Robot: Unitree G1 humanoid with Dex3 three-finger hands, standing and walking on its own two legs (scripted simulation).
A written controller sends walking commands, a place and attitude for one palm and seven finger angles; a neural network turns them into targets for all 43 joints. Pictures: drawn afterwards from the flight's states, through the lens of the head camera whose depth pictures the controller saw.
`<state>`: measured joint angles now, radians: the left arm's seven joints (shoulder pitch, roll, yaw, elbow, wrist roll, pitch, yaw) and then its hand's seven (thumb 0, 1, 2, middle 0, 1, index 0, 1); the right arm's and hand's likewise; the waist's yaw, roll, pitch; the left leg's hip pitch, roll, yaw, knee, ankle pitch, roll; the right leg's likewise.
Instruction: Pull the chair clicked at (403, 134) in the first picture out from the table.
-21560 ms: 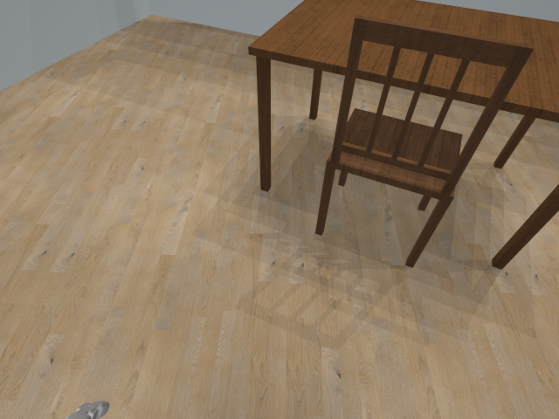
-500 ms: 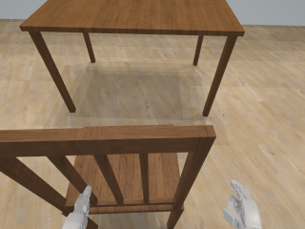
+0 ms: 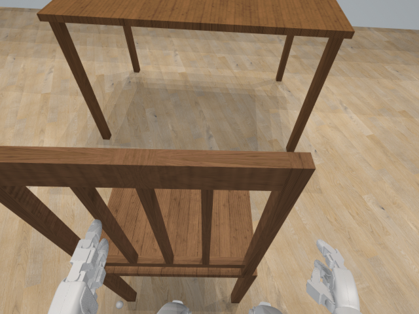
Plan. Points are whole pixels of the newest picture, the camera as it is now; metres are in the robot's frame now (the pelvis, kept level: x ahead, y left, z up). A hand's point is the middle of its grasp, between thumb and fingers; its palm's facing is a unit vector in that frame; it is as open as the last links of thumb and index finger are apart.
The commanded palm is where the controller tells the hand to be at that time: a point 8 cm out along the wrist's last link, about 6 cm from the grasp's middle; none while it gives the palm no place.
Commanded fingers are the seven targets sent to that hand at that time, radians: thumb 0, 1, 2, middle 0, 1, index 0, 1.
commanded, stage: draw the hand back to the body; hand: left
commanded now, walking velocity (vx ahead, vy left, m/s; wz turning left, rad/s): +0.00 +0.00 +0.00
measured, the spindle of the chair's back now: (160, 231) +0.27 +0.12 +0.01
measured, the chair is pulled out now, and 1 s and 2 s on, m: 0.68 0.67 0.67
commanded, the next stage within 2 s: step back with the hand held close in 1.30 s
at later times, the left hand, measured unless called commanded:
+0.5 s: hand (56, 271) +0.16 +0.21 +0.14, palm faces +0.24 -0.88 -0.41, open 15.1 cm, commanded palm +0.12 +0.26 +0.19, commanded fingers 0.00 0.17 0.55 -0.10 -0.15 -0.10 -0.15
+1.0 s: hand (24, 256) +0.16 +0.24 +0.16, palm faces +0.31 -0.77 -0.56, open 7.0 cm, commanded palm +0.15 +0.28 +0.26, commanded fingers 0.00 0.90 0.90 -0.20 -0.30 -0.20 -0.30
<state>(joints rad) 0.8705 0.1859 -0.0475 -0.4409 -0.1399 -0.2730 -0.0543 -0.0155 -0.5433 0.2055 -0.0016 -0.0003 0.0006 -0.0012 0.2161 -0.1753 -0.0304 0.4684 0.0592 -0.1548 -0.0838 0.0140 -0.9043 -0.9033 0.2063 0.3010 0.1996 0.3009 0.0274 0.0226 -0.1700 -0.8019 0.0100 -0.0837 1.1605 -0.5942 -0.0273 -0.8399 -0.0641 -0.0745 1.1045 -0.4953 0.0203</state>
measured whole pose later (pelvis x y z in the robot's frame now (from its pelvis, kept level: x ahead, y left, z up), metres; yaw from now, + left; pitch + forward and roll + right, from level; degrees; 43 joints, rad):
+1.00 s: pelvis +0.02 -0.03 +0.08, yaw +2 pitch -4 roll +0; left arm 0.61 0.45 0.19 -0.38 -0.04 0.15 0.13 0.00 0.72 0.82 -0.19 -0.26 -0.47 -0.37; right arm 0.18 -0.24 0.05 0.67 0.03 -0.25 -0.12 0.01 -0.90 -0.90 0.21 0.30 0.20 0.30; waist 0.10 0.09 0.06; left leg -0.11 0.04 -0.10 0.52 -0.34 -0.06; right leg -0.16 -0.04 -0.12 0.54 -0.30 -0.01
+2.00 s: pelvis -0.06 -0.01 +0.07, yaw +1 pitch -1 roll -1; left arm 0.54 0.47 0.50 -0.58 -0.05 -0.17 0.20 0.01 0.89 0.90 -0.21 -0.30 -0.25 -0.32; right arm 0.17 -0.20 -0.01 0.62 0.04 -0.09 -0.10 0.01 -0.90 -0.90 0.21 0.30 0.20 0.30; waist 0.04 0.03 0.05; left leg -0.35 0.03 -0.08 0.63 -0.30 -0.03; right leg -0.36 -0.04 -0.10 0.53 -0.15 0.00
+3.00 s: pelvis -0.20 -0.01 +0.07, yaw +1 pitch +0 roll -3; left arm 0.59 0.43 0.43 -0.55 -0.04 -0.19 0.16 0.01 0.88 0.90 -0.21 -0.30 -0.21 -0.31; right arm 0.27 -0.21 0.01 0.67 0.01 -0.13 -0.08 0.01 -0.90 -0.90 0.21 0.30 0.20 0.30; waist -0.01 0.04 -0.02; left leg -0.37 0.03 -0.06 0.67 -0.36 0.01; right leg -0.24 0.01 -0.05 0.54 -0.29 0.01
